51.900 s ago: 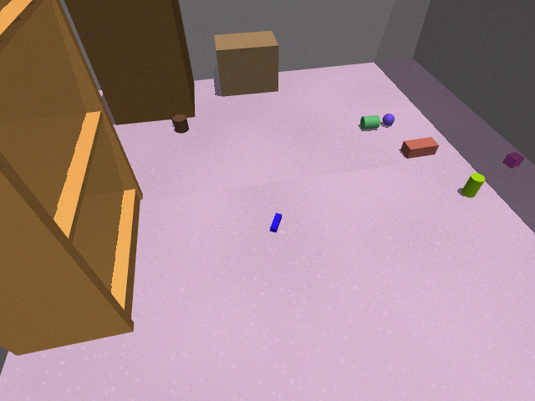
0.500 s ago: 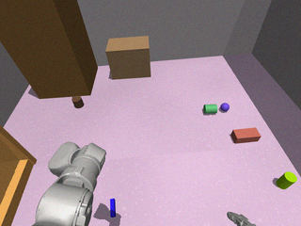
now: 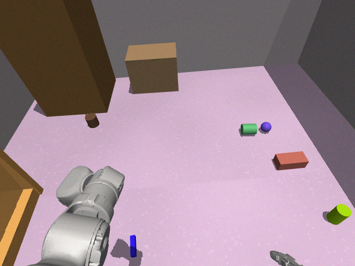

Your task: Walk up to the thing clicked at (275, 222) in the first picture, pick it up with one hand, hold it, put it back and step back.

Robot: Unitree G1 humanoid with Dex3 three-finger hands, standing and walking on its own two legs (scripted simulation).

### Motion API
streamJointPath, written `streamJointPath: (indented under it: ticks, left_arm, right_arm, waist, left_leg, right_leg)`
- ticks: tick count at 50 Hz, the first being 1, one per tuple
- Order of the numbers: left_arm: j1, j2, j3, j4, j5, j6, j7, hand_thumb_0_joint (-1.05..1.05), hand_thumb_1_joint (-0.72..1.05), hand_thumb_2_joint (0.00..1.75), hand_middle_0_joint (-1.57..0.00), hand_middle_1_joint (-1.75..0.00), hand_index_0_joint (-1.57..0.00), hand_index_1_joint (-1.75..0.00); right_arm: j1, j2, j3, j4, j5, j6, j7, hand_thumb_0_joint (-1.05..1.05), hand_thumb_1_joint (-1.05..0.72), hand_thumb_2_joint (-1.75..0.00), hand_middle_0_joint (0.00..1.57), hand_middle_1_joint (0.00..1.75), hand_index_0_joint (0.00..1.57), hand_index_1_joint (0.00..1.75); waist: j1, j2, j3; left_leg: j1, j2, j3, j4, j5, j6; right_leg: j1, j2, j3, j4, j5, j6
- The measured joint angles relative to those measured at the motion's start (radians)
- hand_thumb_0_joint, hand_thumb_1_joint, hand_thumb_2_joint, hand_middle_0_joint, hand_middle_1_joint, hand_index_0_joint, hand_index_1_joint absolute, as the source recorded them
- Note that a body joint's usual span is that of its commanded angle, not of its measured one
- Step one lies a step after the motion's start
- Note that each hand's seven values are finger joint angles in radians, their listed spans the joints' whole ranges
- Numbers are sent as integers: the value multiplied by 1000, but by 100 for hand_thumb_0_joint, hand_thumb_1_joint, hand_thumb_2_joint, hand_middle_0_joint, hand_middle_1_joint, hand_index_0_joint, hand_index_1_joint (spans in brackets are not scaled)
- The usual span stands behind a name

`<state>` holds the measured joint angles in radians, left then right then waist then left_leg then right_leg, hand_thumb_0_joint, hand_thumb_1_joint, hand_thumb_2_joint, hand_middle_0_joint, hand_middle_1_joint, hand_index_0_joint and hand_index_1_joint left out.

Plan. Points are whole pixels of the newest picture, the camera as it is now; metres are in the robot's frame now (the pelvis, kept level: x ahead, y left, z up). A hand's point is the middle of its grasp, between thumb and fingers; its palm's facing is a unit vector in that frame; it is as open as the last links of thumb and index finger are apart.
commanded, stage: crouch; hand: left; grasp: from above
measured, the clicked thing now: (133, 246) +0.40 +0.28 -0.74
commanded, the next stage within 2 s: none
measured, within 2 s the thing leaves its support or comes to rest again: neither
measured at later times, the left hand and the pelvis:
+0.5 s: hand (104, 214) +0.33 +0.24 -0.14, palm faces -0.21 -0.36 -0.91, open 4.4 cm; pelvis -0.04 +0.00 -0.06, yaw -1 degrees
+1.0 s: hand (128, 223) +0.39 +0.23 -0.39, palm faces -0.09 -0.42 -0.90, open 5.4 cm; pelvis -0.10 +0.01 -0.28, yaw -3 degrees
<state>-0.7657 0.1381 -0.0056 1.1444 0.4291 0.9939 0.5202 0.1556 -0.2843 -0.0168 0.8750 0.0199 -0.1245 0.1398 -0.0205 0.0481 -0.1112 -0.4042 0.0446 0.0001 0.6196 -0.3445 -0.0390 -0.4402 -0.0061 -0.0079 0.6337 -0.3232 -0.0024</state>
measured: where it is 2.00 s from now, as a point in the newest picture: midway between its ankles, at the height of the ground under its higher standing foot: outside the picture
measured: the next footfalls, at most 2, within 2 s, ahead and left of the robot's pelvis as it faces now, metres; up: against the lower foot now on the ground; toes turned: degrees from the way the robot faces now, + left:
none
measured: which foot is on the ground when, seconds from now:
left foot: down 0.00-1.00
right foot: down 0.00-1.00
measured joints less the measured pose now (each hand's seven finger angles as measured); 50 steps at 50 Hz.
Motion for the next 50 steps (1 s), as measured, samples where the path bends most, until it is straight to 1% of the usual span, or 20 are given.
streamJointPath:
  ticks: [5, 8, 12, 15, 17, 19, 22, 24, 27, 31, 33, 36, 39, 41, 45, 50]
  left_arm:
    - [-10, 3, -1, 28, 7, -3, -9, 0, 71, 37, -99, -50, -101, -48]
    - [-18, 2, 2, 61, 12, -18, -14, 0, 72, 38, -99, -51, -102, -48]
    - [-26, 6, 10, 114, 28, -57, -21, 0, 73, 39, -99, -52, -103, -48]
    - [-37, 11, 19, 156, 54, -102, -18, 0, 74, 38, -99, -52, -104, -47]
    - [-51, 19, 31, 188, 74, -137, -4, 0, 74, 37, -99, -52, -104, -47]
    - [-71, 31, 52, 221, 95, -170, 18, 0, 74, 36, -99, -51, -104, -46]
    - [-117, 56, 92, 275, 123, -213, 65, 0, 74, 35, -100, -51, -105, -46]
    - [-150, 76, 120, 308, 134, -238, 103, 0, 73, 35, -100, -50, -105, -45]
    - [-199, 106, 173, 349, 115, -270, 166, 0, 71, 35, -99, -49, -104, -45]
    - [-256, 145, 227, 389, 70, -304, 234, 0, 68, 37, -100, -47, -103, -43]
    - [-287, 165, 253, 405, 51, -324, 259, 0, 67, 39, -101, -45, -104, -43]
    - [-336, 198, 288, 422, 40, -356, 279, 0, 64, 41, -102, -44, -103, -42]
    - [-384, 236, 315, 435, 52, -380, 278, 0, 62, 43, -102, -43, -103, -43]
    - [-414, 263, 323, 442, 69, -389, 268, 0, 61, 44, -103, -43, -103, -43]
    - [-466, 315, 317, 456, 107, -399, 236, 0, 59, 44, -103, -41, -103, -41]
    - [-503, 356, 314, 460, 130, -402, 199, 0, 56, 40, -102, -37, -102, -38]
  right_arm:
    - [5, 1, 0, 4, 2, -4, 0, 1, -89, -89, 20, 30, 20, 30]
    - [5, 2, 0, 8, 1, -8, -1, 1, -88, -89, 20, 30, 20, 30]
    - [8, 7, -1, 13, -2, -18, -4, 1, -88, -89, 20, 30, 20, 30]
    - [14, 12, -4, 15, -10, -31, -6, 1, -87, -89, 20, 30, 20, 30]
    - [20, 14, -8, 16, -20, -39, -4, 1, -87, -89, 20, 30, 20, 30]
    - [26, 15, -13, 16, -32, -47, 0, 1, -87, -89, 20, 30, 20, 30]
    - [34, 12, -24, 17, -56, -58, 11, 1, -87, -89, 20, 30, 20, 30]
    - [36, 9, -31, 17, -71, -61, 20, 1, -88, -89, 20, 30, 20, 30]
    - [35, 5, -35, 18, -94, -65, 31, 1, -88, -89, 20, 30, 20, 30]
    - [25, 4, -27, 20, -120, -61, 44, 1, -88, -89, 20, 30, 20, 30]
    - [14, 6, -21, 25, -130, -58, 49, 1, -89, -89, 20, 30, 20, 30]
    - [-10, 11, -11, 36, -143, -53, 50, 1, -89, -89, 20, 30, 20, 30]
    - [-29, 17, -2, 45, -150, -45, 52, 1, -89, -89, 20, 30, 20, 30]
    - [-37, 22, 1, 49, -152, -42, 56, 1, -89, -89, 20, 30, 20, 30]
    - [-41, 30, 1, 52, -148, -38, 68, 1, -90, -90, 20, 30, 20, 30]
    - [-21, 34, -5, 48, -135, -42, 86, 0, -90, -90, 20, 30, 20, 30]
  waist:
    - [-1, 0, -6]
    - [-3, -2, -6]
    - [-13, -11, -8]
    - [-24, -23, -10]
    - [-32, -33, -14]
    - [-42, -44, -25]
    - [-58, -57, -43]
    - [-69, -63, -51]
    - [-88, -61, -57]
    - [-115, -49, -71]
    - [-130, -41, -77]
    - [-153, -29, -81]
    - [-174, -18, -83]
    - [-187, -12, -81]
    - [-205, 0, -70]
    - [-223, 12, -58]
  left_leg:
    - [-3, 1, 0, -7, 6, -1]
    - [-14, 2, -1, -5, 8, -1]
    - [-49, 4, -2, 12, 7, -1]
    - [-103, 6, -3, 48, -1, -2]
    - [-160, 7, -5, 92, -13, -3]
    - [-237, 8, -6, 155, -33, -4]
    - [-379, 10, -7, 281, -75, -7]
    - [-478, 11, -8, 370, -104, -5]
    - [-627, 12, -13, 502, -142, -2]
    - [-829, 13, -23, 672, -187, 1]
    - [-928, 14, -30, 758, -210, 1]
    - [-1068, 14, -41, 883, -240, 2]
    - [-1198, 12, -51, 998, -265, 3]
    - [-1276, 10, -56, 1067, -279, 3]
    - [-1409, 5, -65, 1187, -301, 3]
    - [-1537, -2, -72, 1309, -323, 4]
  right_leg:
    - [-4, 1, 0, -6, 5, -1]
    - [-14, 2, -1, -5, 8, -2]
    - [-48, 4, -1, 9, 9, -2]
    - [-100, 6, -1, 40, 4, -4]
    - [-155, 7, -1, 80, -6, -4]
    - [-232, 8, 0, 139, -22, -5]
    - [-374, 9, 3, 260, -59, -4]
    - [-473, 10, 5, 345, -84, -1]
    - [-619, 12, 6, 467, -115, 2]
    - [-816, 14, 4, 624, -152, 6]
    - [-913, 16, 1, 703, -169, 8]
    - [-1049, 17, -5, 819, -194, 10]
    - [-1176, 17, -9, 928, -215, 13]
    - [-1253, 17, -10, 994, -227, 14]
    - [-1385, 15, -12, 1109, -244, 17]
    - [-1514, 12, -11, 1230, -265, 20]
